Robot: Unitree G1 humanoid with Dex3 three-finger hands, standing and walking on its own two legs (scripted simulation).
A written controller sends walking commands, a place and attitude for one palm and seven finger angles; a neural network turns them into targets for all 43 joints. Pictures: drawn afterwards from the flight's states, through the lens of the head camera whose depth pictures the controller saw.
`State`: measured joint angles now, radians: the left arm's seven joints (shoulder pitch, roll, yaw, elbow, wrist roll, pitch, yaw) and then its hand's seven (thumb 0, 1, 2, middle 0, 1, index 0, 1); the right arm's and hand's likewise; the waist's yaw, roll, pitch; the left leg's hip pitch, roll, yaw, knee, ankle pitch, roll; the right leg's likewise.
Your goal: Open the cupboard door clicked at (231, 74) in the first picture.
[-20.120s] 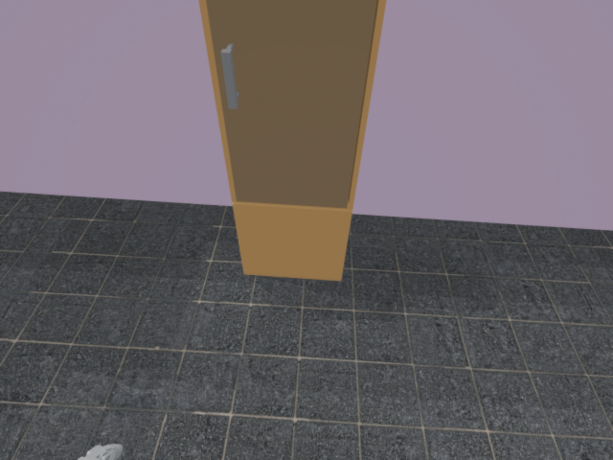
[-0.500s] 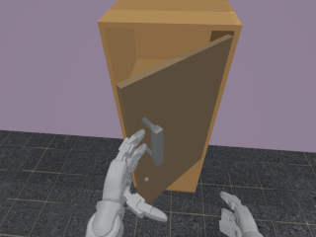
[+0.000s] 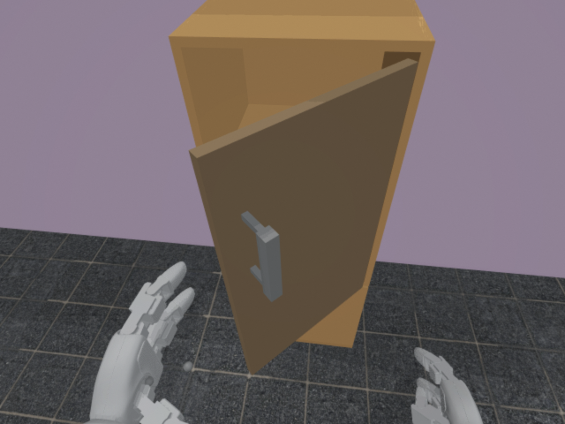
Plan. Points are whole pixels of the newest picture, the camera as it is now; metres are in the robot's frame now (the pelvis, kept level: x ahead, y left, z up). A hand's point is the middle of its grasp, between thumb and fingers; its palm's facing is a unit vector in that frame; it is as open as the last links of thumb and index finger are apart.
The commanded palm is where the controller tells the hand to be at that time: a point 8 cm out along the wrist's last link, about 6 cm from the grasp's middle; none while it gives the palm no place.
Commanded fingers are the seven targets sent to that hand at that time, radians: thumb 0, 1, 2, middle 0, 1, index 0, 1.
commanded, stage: draw the hand back to the body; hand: left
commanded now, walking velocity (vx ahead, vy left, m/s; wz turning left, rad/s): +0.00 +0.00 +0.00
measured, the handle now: (261, 257) +0.31 +0.05 +0.11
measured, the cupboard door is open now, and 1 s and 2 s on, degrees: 46 46 46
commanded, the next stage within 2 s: step back with the hand held close in 1.64 s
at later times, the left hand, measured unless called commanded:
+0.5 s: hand (140, 349) +0.18 +0.16 +0.13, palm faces -0.07 -1.00 -0.06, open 16.3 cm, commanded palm +0.14 +0.23 +0.14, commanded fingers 0.00 -0.40 0.34 -0.15 -0.30 -0.15 -0.30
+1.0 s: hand (42, 316) +0.19 +0.26 +0.16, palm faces +0.29 -0.89 -0.35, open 12.3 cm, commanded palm +0.14 +0.31 +0.18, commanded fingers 0.00 0.48 0.72 -0.19 -0.30 -0.19 -0.30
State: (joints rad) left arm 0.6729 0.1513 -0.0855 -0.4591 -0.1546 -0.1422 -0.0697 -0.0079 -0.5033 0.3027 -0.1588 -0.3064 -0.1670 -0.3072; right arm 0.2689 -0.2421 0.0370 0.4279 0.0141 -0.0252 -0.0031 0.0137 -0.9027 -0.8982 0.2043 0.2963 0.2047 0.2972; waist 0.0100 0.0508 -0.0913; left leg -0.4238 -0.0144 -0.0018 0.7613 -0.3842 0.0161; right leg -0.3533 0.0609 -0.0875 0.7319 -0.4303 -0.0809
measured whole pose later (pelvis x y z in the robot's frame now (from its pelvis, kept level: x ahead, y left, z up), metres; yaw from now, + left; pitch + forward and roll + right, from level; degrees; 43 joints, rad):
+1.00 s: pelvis +0.01 +0.05 +0.03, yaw -1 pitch -3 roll -1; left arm 0.56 0.32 0.17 -0.50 -0.06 -0.04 0.11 0.00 0.14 0.58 -0.18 -0.30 -0.18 -0.30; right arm 0.21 -0.22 0.06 0.58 -0.01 -0.09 -0.06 0.01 -0.90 -0.90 0.21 0.30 0.21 0.30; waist 0.06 0.05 -0.01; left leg -0.17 -0.06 0.03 0.48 -0.26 0.08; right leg -0.10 0.02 -0.04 0.43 -0.29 -0.02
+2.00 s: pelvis -0.01 +0.02 +0.03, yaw -2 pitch -1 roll -1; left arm 0.53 0.37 0.35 -0.41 -0.06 -0.12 0.10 0.02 0.89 0.90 -0.20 -0.30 -0.21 -0.30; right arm 0.16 -0.25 0.00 0.58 0.02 0.01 -0.06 0.01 -0.90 -0.90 0.21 0.30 0.21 0.30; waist 0.02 0.06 0.02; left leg -0.22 -0.01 0.04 0.46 -0.23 0.04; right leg -0.15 0.07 -0.04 0.39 -0.23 -0.05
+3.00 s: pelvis -0.20 +0.09 +0.01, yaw -5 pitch +4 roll -2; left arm 0.51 0.51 0.44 -0.63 -0.09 -0.21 0.12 0.02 0.89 0.90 -0.21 -0.30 -0.21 -0.30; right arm 0.09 -0.14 0.03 0.60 -0.02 -0.13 -0.02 0.01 -0.90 -0.90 0.21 0.30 0.21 0.30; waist 0.03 -0.06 -0.01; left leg -0.51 -0.03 0.12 0.21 0.21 0.05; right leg -0.03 0.07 -0.05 0.41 -0.44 -0.06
